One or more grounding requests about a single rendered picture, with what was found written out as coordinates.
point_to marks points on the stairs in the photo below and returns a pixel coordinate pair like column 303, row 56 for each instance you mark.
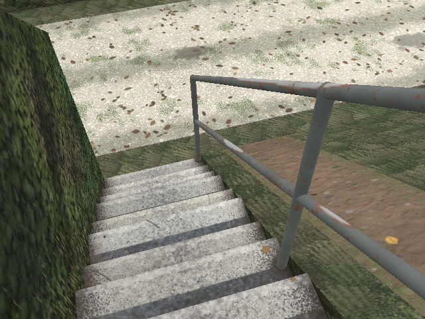
column 172, row 243

